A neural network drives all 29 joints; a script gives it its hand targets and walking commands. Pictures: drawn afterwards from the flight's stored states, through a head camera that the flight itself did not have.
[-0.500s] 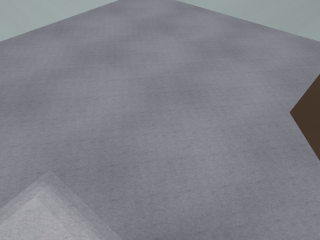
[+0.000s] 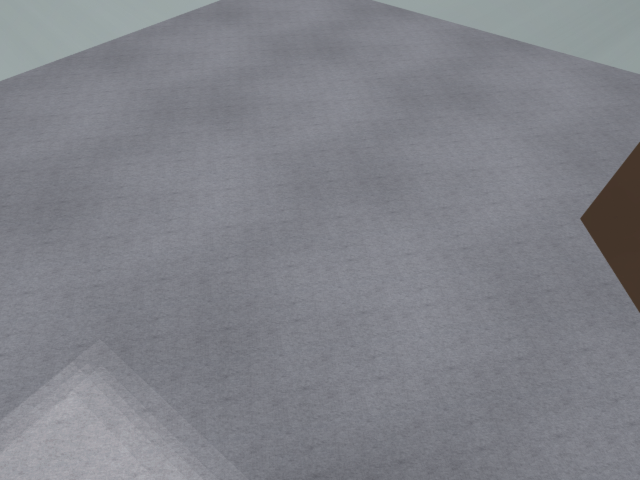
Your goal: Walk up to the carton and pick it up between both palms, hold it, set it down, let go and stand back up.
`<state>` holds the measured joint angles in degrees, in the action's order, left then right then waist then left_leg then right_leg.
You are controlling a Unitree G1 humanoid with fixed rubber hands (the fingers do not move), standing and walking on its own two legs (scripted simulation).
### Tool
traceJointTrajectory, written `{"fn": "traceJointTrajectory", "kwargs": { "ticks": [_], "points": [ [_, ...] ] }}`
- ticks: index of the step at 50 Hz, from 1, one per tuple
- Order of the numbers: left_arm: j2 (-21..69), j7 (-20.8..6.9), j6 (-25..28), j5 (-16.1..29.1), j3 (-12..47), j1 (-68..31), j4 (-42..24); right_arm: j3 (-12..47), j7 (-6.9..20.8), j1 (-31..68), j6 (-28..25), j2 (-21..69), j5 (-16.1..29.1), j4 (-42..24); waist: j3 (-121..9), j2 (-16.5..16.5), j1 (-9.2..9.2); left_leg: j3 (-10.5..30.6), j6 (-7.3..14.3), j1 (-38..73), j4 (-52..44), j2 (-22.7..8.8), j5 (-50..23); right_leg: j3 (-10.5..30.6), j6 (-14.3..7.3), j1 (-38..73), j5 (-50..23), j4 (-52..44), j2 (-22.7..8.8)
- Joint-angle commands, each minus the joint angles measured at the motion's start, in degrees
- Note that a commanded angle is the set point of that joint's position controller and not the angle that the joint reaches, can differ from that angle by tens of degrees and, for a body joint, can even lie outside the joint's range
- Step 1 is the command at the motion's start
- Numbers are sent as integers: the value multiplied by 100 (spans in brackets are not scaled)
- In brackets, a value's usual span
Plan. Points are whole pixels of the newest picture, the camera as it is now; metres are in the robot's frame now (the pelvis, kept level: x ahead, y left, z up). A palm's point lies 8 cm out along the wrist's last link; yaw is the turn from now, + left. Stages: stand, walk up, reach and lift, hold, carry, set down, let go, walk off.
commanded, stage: stand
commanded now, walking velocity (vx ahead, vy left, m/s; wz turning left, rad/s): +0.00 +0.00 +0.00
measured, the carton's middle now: out of the picture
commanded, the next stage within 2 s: walk up in 0.62 s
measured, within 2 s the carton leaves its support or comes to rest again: neither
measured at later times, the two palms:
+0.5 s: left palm out of the picture -0.03 +0.19 -0.15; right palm out of the picture -0.03 -0.20 -0.15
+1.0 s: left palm out of the picture +0.09 +0.23 -0.13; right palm out of the picture -0.03 -0.29 -0.13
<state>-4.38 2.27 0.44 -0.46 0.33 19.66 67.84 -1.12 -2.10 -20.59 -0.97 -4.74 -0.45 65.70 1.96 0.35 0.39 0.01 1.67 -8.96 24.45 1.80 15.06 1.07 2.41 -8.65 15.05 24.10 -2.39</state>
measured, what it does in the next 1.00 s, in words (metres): lifts its right foot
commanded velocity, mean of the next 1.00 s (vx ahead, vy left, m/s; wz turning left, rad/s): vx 0.00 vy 0.00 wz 0.00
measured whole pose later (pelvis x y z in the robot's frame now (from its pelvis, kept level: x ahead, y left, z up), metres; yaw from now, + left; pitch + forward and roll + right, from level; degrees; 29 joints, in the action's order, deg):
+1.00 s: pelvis +0.01 -0.03 -0.01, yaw -13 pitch -2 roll +2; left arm -13.8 -3.8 -3.5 -5.2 -7.8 19.6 51.7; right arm -5.2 -3.5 -20.8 -3.6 -13.5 -5.3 50.2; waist 4.0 -0.8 0.9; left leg -11.7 -0.3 -2.8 24.8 -2.7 19.3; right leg -1.6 -0.4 -29.9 20.7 56.3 -7.6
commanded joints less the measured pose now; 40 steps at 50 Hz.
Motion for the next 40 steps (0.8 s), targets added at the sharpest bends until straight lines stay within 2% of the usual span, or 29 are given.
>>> {"fn": "traceJointTrajectory", "kwargs": {
  "ticks": [1, 2, 4, 5, 6, 7, 9, 10, 11, 12, 13, 16, 18, 19, 22, 23, 24, 25, 27, 28, 30, 32, 33, 34, 35, 36, 37, 38, 40],
  "points": [
    [-730, 49, 29, -54, -204, 578, -42, -93, -50, -430, -147, -642, -42, -116, 424, -107, -141, 493, 112, -358, -518, -690, -1131, 191, -246, -43, -1000, -340, -339],
    [-761, 45, 32, -9, -212, 646, -73, -33, -32, -588, -112, -357, -35, -120, 334, 329, -78, 437, 76, -203, -470, -576, -1235, 168, -237, -61, -958, -287, -260],
    [-688, 27, 42, 46, -214, 444, -114, -28, -19, -533, -116, -210, -15, -113, 448, 464, 8, 370, 103, 7, -429, -550, -1206, 128, -183, -266, -1220, -361, -254],
    [-363, 24, 34, -14, -103, 507, -30, -55, -35, -675, -109, -333, 12, -62, 278, -92, 62, 397, 148, 29, -386, -579, -1378, 0, -167, -213, -1105, -298, -286],
    [-408, 13, 46, -13, -153, 511, -67, -80, -78, -631, -74, -403, 10, -13, 605, -230, -42, 417, 59, -240, -473, -578, -1340, 57, -157, -337, -820, -265, -227],
    [-368, 50, 43, -38, -111, 679, 21, -68, -55, -608, -53, -397, 38, -86, 488, -75, -108, 410, 93, -137, -448, -584, -1144, 172, -228, -221, -988, -330, -288],
    [-226, 94, 8, -27, -32, 338, -49, -118, -19, -550, -90, -391, 15, -139, 281, -213, 99, 408, 107, 9, -394, -682, -1273, 81, -187, -200, -902, -356, -299],
    [-333, 79, 55, -4, -112, 369, -113, -43, -58, -531, -87, -208, 9, -95, 163, -149, -52, 490, 117, 42, -437, -636, -1547, 80, -227, -145, -847, -199, -239],
    [-660, 79, 29, 23, -175, 678, -41, -50, -59, -447, -117, -420, -39, -148, 156, 377, -152, 494, 173, 108, -403, -727, -1279, 211, -233, -185, -994, -448, -288],
    [-441, 79, 28, 32, -121, 371, -43, -12, -44, -534, -88, -126, 17, -93, 349, 278, 51, 404, 90, 75, -434, -609, -1589, 236, -268, -226, -1015, -213, -322],
    [-421, 65, 31, -46, -141, 511, -78, 7, -73, -701, -65, -78, 27, -8, 392, -285, -120, 444, 104, -153, -434, -644, -1657, 126, -201, -51, -1104, -340, -315],
    [-357, 72, 22, -62, -86, 411, -58, -88, -81, -713, -4, -403, 39, -68, 468, -75, 48, 202, 11, -119, -388, -514, -1182, 208, -233, -184, -1201, -444, -326],
    [-737, -12, 20, -11, -225, 458, -134, 1, -82, -510, -49, -288, -52, -22, 595, 43, -141, 506, 131, -298, -555, -627, -922, 103, -264, -208, -974, -358, -286],
    [-973, -9, 64, -44, -285, 160, -206, -167, -61, -245, -84, -869, -58, -173, 498, 17, -17, 446, 143, -293, -530, -618, -1149, 106, -198, -161, -1079, -310, -266],
    [-379, 29, 60, -12, -125, 401, -21, -65, 22, -416, -158, -355, 27, -150, 85, -114, -32, 419, 105, 62, -334, -637, -1594, 128, -202, 15, -1174, -246, -274],
    [-552, 60, 49, 34, -227, 518, -35, -55, -17, -181, -162, -318, 9, -225, -15, -515, -231, 425, 141, 180, -466, -587, -1455, -15, -176, 100, -1273, -274, -257],
    [-618, 29, 47, -18, -192, 644, 19, -142, -11, -266, -146, -657, 14, -199, 89, -12, -229, 385, 130, 20, -390, -588, -1585, 88, -185, 203, -1401, -301, -279],
    [-394, 12, 46, -35, -112, 496, 45, -206, -3, -352, -117, -648, 11, -293, 119, -110, -23, 326, 146, -7, -367, -600, -1678, 90, -187, 188, -1604, -283, -346],
    [-305, 7, 17, 7, -102, 264, -21, -82, -95, -488, -60, -291, 38, -222, 568, 65, -18, 231, 117, -139, -351, -615, -1796, 122, -174, -110, -1599, -361, -306],
    [-568, 65, 10, -9, -103, 468, -10, -120, -96, -670, -60, -645, 37, -173, 400, -297, 71, 490, 54, 114, -399, -646, -1738, 19, -181, -247, -1295, -362, -237],
    [-274, -4, 47, -5, -46, 350, 65, -145, -55, -615, -12, -517, 12, -73, 268, -356, 42, 341, 62, 206, -312, -632, -1816, 167, -152, -39, -1288, -412, -228],
    [-255, 60, 37, -18, 47, 334, -10, -227, -57, -537, -17, -785, 72, -134, 518, 347, 60, 293, 29, -44, -470, -528, -1353, 125, -171, -265, -949, -359, -280],
    [-603, 65, 54, -52, -78, 434, -34, -144, -98, -554, -5, -565, -23, -117, 418, -92, 22, 427, 62, 197, -470, -629, -1329, 133, -178, -327, -992, -439, -294],
    [-601, 89, 39, 52, -93, 571, 75, -18, -43, -616, -42, -286, 26, -148, 451, 191, 32, 423, 78, 158, -377, -692, -1424, 169, -225, -333, -1171, -485, -324],
    [-856, 67, 23, -38, -125, 596, 129, 18, -37, -711, -29, -144, 8, 2, 430, -192, 57, 359, -8, 217, -435, -595, -1204, 143, -191, -260, -1172, -315, -269],
    [-366, 16, 25, 25, -44, 381, 10, -13, -77, -749, -50, -292, 74, 23, 389, 15, 45, 247, 32, -26, -399, -604, -1674, 175, -160, -3, -1419, -344, -294],
    [-431, -16, 43, 52, -106, 531, 36, 37, -68, -454, -47, -206, 45, -82, 176, 193, -199, 428, 75, 37, -379, -576, -1632, 133, -264, 151, -1283, -419, -324],
    [-429, -6, 39, -36, -53, 393, -9, -41, -114, -384, -50, -353, 7, -49, 307, 173, -121, 272, 28, 80, -364, -593, -1397, 140, -230, -137, -1253, -426, -289],
    [-465, 46, 37, 7, -86, 545, 75, 4, -76, -507, -35, -367, 18, -73, 322, -328, -40, 416, 108, 21, -279, -636, -1414, 126, -199, -52, -1525, -379, -263]
  ]
}}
